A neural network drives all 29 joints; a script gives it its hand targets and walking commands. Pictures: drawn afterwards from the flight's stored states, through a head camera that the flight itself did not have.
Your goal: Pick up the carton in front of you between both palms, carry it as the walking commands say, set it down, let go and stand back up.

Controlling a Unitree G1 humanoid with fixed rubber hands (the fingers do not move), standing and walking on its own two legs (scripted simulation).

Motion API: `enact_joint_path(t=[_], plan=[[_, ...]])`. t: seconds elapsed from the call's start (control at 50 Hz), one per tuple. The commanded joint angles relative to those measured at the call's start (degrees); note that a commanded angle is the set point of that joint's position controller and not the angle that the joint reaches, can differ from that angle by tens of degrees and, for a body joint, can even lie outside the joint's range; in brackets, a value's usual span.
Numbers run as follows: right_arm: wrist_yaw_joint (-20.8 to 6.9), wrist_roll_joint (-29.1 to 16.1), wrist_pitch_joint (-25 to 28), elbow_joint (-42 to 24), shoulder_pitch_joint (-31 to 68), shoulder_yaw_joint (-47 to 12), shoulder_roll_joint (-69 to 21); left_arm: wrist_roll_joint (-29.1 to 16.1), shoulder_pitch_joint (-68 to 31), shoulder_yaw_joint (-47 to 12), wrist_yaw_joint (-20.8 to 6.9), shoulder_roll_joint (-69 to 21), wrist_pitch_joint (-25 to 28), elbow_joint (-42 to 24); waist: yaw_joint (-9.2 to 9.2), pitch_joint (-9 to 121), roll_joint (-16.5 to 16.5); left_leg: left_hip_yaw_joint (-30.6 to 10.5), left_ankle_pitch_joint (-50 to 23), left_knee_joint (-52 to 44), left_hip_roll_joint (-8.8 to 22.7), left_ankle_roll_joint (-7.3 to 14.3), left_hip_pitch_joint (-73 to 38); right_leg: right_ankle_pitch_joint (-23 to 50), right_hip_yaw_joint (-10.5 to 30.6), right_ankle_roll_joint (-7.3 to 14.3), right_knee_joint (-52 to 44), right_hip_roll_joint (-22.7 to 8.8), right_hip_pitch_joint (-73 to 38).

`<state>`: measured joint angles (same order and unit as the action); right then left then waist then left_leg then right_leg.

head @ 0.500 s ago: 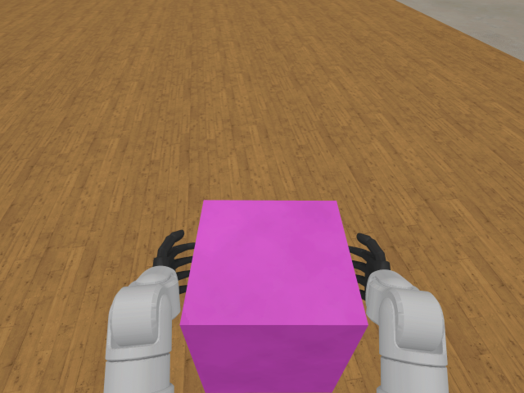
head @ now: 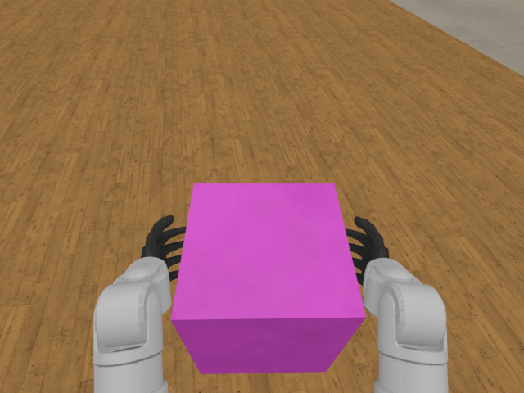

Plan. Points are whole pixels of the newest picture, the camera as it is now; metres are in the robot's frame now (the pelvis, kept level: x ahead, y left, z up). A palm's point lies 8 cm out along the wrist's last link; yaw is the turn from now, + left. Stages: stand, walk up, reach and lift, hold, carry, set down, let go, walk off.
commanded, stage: carry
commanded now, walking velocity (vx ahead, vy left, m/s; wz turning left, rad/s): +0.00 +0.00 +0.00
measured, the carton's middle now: (264, 283) +0.28 +0.00 +0.03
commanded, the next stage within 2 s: hold in 1.72 s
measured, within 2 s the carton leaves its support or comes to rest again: neither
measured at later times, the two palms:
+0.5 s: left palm (187, 170) +0.45 +0.14 +0.11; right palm (355, 176) +0.45 -0.16 +0.11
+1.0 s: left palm (187, 185) +0.45 +0.14 +0.08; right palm (350, 185) +0.46 -0.16 +0.08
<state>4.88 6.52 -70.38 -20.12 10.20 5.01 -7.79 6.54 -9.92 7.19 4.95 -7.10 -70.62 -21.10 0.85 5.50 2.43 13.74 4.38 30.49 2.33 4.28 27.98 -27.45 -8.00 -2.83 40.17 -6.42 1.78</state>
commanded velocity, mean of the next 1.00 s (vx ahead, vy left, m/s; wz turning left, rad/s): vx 0.00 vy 0.00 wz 0.00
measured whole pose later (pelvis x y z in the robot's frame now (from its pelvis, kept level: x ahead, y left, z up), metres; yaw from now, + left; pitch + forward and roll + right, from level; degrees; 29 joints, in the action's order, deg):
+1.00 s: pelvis +0.19 -0.02 +0.01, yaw +2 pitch +3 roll +0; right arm 3.6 8.2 -63.3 -11.3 6.3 5.0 -7.4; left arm 8.3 -6.6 6.0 3.6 -7.4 -62.6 -10.6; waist -0.1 7.7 -0.6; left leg 9.3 22.2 30.2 4.1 -0.9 10.2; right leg -15.9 -11.2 1.4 31.8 -3.5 18.3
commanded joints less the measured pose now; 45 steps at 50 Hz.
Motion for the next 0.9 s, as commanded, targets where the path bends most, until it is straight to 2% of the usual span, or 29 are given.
enact_joint_path(t=[0.0,0.04,0.06,0.08,0.12,0.16,0.2,0.24,0.26,0.28,0.3,0.32,0.34,0.36,0.44,0.56,0.74,0.88], plan=[[-14.3,-23.1,-0.5,-1.6,21.7,-37.7,-48.2,-23.2,-25.0,-41.7,-14.6,-48.5,-1.3,-2.5,0.56,21.7,-16.5,-29.9,-39.9,-10.0,22.0,9.7,-43.8,-4.4,6.0,0.7,34.3,5.9,30.7],[-14.6,-23.6,0.7,-2.9,23.8,-38.6,-52.9,-23.5,-26.8,-42.5,-14.8,-52.2,0.1,-3.1,0.42,20.5,-8.7,-19.9,-38.1,-10.6,18.7,4.9,-37.2,0.5,8.5,2.6,27.0,1.5,29.3],[-14.8,-23.9,1.3,-3.3,24.7,-39.0,-54.7,-23.5,-27.5,-43.0,-14.7,-53.3,0.7,-3.9,-0.11,19.3,-8.5,-16.3,-33.8,-12.2,17.0,2.9,-33.6,2.7,8.3,2.7,19.9,0.2,27.5],[-14.9,-24.0,1.8,-3.6,25.3,-39.0,-55.5,-23.6,-27.7,-43.6,-14.6,-54.8,1.2,-4.1,-0.49,19.4,-9.0,-13.3,-31.6,-13.0,15.4,1.7,-31.0,4.4,6.9,2.4,13.9,0.6,24.3],[-15.1,-24.1,2.4,-4.4,24.3,-39.2,-55.5,-23.5,-25.5,-44.0,-14.1,-56.1,2.1,-4.3,-0.75,20.3,-9.7,-9.6,-30.1,-13.7,14.0,2.3,-28.7,4.7,4.4,1.6,4.5,2.3,19.6],[-15.2,-24.0,2.7,-5.1,22.5,-39.3,-54.8,-23.0,-23.9,-44.3,-13.7,-55.6,2.6,-4.8,-0.43,20.2,-10.8,-7.5,-31.3,-12.6,13.8,3.1,-28.9,7.9,2.1,1.3,-3.3,3.3,18.3],[-15.2,-23.6,2.7,-6.0,21.5,-39.2,-53.6,-22.9,-24.0,-44.4,-13.6,-54.4,2.6,-6.2,-0.04,20.2,-12.5,-6.3,-30.3,-11.6,13.3,2.9,-28.8,13.8,0.7,1.1,-7.6,3.3,16.8],[-15.0,-23.1,2.3,-5.7,20.9,-39.0,-52.3,-22.9,-23.5,-44.1,-13.7,-53.1,1.9,-6.2,-0.43,19.1,-11.3,-4.8,-23.4,-9.8,11.9,1.4,-26.4,22.4,-0.6,1.0,-14.2,2.8,12.9],[-14.9,-22.6,2.0,-4.9,20.6,-38.9,-51.6,-22.9,-23.2,-43.8,-14.0,-52.3,1.5,-5.7,-0.66,17.8,-10.0,-4.4,-18.0,-8.7,10.6,-0.3,-24.4,29.1,-0.9,0.8,-19.4,2.1,10.0],[-14.8,-21.9,1.7,-3.8,20.3,-38.7,-51.1,-22.9,-22.9,-43.4,-14.3,-51.4,1.0,-4.8,-0.63,16.7,-8.7,-4.8,-12.4,-7.5,9.8,-2.0,-21.8,32.7,-0.1,0.8,-20.9,0.2,6.7],[-14.7,-21.0,1.4,-2.3,19.7,-38.4,-50.3,-22.9,-22.8,-43.0,-14.6,-50.3,0.3,-3.9,-0.44,16.7,-6.5,-5.0,-5.8,-5.8,9.1,-3.4,-18.2,38.5,3.1,0.9,-19.9,-3.7,2.7],[-14.7,-20.7,0.9,-1.6,20.3,-38.4,-49.8,-22.7,-23.3,-42.3,-15.0,-49.7,-0.1,-2.4,-0.01,16.1,-1.8,-5.5,0.7,-4.5,7.3,-4.7,-15.6,49.6,6.1,2.2,-16.0,-7.7,1.6],[-14.6,-20.9,0.2,-1.8,21.2,-38.8,-49.4,-22.3,-22.5,-41.4,-15.4,-49.9,-0.1,0.6,-0.24,15.4,2.1,-7.1,1.6,-6.0,6.7,-5.4,-16.3,48.5,6.4,3.9,-14.6,-8.3,2.8],[-14.6,-21.0,-0.2,-1.3,22.3,-38.9,-49.1,-22.2,-21.2,-40.5,-15.7,-50.3,0.0,2.9,-0.39,13.5,3.6,-7.2,1.6,-5.4,6.8,-5.7,-17.8,45.9,6.6,4.1,-15.5,-7.4,5.9],[-14.9,-22.8,-0.2,-0.6,26.5,-40.3,-50.7,-22.4,-22.9,-39.8,-15.7,-51.8,0.4,4.1,-0.65,14.9,1.7,-7.7,-9.4,-2.6,7.3,-5.8,-18.8,52.6,4.5,4.5,-11.9,-5.1,5.7],[-14.7,-23.5,0.4,-0.7,26.6,-40.5,-52.2,-22.9,-24.9,-40.7,-15.0,-53.1,0.9,1.8,-0.78,18.7,-1.2,-7.2,-13.5,-0.8,6.5,-6.3,-19.5,57.7,4.0,5.4,-8.4,-4.7,3.3],[-14.7,-21.9,1.8,0.4,22.8,-40.2,-52.7,-22.8,-23.4,-42.3,-15.3,-53.2,2.0,1.5,-0.75,18.2,-3.0,-7.7,-16.7,-0.4,7.2,-5.7,-20.9,49.6,2.9,4.8,-7.4,-3.7,5.8],[-15.1,-19.6,6.4,3.9,23.1,-40.5,-52.1,-20.4,-23.3,-42.6,-15.9,-52.5,6.5,5.3,-0.84,14.5,-2.7,-8.4,-9.8,-2.4,7.5,-5.0,-19.1,40.6,3.1,4.5,-9.6,-3.6,7.7]])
